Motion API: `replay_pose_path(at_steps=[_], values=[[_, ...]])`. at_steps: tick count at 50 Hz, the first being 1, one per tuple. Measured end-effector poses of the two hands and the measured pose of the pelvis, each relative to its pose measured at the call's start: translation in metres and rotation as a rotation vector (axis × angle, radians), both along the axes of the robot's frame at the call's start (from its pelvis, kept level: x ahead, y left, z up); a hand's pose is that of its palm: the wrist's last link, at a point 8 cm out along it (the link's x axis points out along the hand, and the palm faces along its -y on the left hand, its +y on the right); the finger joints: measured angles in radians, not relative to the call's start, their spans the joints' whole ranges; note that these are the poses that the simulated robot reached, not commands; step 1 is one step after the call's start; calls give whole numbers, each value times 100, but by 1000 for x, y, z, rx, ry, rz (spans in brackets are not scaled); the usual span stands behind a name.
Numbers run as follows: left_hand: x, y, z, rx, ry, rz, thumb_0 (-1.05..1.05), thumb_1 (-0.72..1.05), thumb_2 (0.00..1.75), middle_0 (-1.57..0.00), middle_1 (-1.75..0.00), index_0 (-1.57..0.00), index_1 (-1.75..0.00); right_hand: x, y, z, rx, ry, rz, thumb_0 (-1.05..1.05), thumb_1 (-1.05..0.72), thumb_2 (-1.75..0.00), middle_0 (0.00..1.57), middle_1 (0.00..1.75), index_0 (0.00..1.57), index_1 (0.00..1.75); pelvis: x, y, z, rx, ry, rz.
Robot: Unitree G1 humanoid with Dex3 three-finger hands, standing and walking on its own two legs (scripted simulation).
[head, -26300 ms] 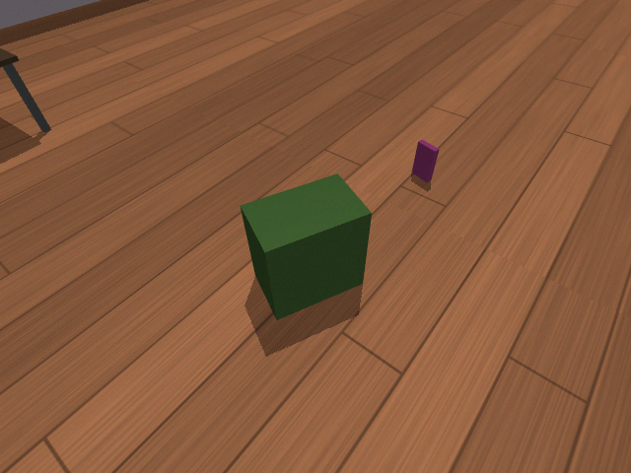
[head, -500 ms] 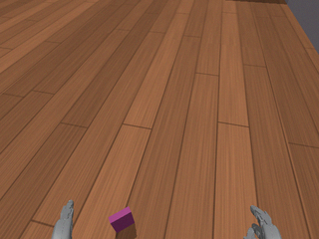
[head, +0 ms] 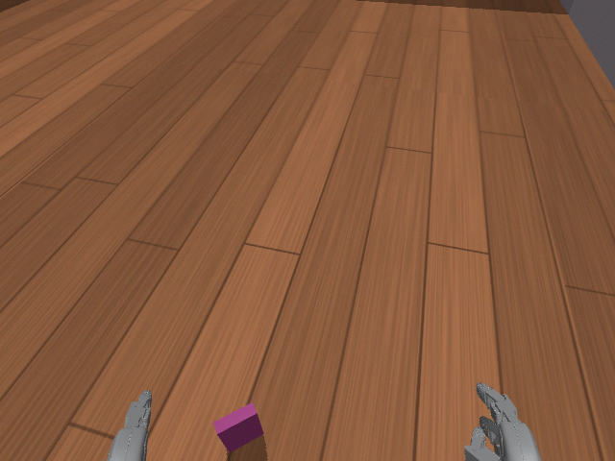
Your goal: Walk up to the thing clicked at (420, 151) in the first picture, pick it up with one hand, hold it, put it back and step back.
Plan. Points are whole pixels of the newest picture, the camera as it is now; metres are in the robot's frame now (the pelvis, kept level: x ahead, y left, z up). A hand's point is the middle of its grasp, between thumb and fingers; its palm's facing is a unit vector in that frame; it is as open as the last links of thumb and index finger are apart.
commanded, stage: home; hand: left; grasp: from the side
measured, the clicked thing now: (240, 428) +0.36 +0.20 -0.63
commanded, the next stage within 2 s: stand in 1.34 s
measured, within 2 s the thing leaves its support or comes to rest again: neither
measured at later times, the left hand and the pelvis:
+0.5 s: hand out of the picture +0.16 +0.17 -0.06, palm faces +0.09 -0.96 -0.28, open 17.4 cm; pelvis -0.01 +0.00 +0.00, yaw +0 degrees
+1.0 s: hand out of the picture +0.16 +0.18 -0.05, palm faces +0.09 -0.96 -0.28, open 17.6 cm; pelvis -0.01 +0.00 +0.00, yaw +0 degrees
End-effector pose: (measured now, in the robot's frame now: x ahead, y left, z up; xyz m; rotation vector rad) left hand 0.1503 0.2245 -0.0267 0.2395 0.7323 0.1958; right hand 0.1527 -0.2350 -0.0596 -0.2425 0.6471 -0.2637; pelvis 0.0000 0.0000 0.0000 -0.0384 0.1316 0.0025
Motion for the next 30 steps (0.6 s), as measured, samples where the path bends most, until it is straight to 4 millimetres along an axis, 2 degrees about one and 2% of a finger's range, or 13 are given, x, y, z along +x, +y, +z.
replay_pose_path(at_steps=[13, 30], values=[[-5, -4, -2, -8, 17, 2, -1, -53, 6, -5, -6, -6, -5, -7, -6, -2, 3, 18, -6, 2, -90, -90, 21, 30, 20, 30, -3, -4, 1, 4, -4, 0], [-11, -4, -1, -12, 5, 1, -1, -54, 6, -5, -6, -6, -5, -12, -3, 0, 7, 2, -1, 2, -90, -90, 21, 30, 20, 30, -10, -4, 2, 5, -15, -1]])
